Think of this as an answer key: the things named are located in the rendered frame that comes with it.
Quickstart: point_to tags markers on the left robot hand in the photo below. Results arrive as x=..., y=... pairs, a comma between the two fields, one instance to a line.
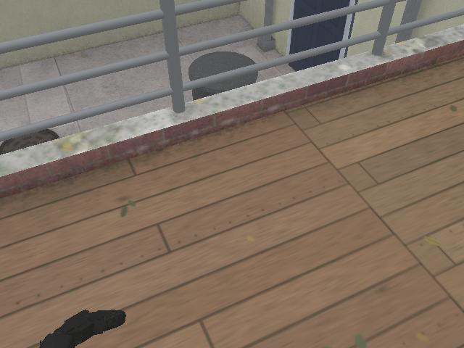
x=83, y=326

